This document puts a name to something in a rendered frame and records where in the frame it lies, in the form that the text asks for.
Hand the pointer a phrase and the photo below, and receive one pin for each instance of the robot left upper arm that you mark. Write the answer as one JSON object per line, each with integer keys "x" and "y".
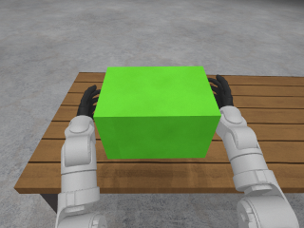
{"x": 86, "y": 220}

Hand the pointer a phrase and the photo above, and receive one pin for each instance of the robot left hand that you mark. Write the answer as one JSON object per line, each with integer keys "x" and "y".
{"x": 86, "y": 107}

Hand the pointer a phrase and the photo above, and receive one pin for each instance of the left robot forearm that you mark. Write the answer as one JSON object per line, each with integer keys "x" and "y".
{"x": 79, "y": 188}

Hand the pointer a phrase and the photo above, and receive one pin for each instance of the carton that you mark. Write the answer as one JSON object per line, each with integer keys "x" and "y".
{"x": 156, "y": 112}

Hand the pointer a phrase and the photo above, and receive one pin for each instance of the robot right upper arm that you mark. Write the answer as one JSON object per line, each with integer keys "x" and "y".
{"x": 269, "y": 211}

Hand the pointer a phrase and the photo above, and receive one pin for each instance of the table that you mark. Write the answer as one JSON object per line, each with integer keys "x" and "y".
{"x": 273, "y": 106}

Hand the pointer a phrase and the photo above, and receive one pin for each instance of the robot right hand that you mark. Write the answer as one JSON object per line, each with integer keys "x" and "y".
{"x": 223, "y": 96}

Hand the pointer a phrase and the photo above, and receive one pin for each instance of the right robot forearm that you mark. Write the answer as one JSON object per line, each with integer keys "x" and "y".
{"x": 251, "y": 173}

